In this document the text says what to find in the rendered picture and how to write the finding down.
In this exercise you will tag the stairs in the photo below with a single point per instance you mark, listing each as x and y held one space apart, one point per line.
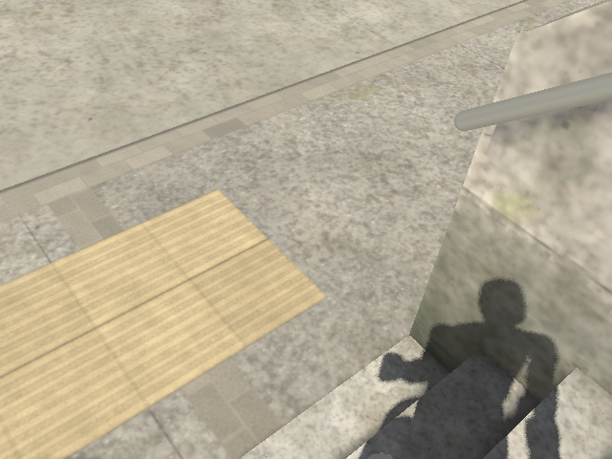
407 404

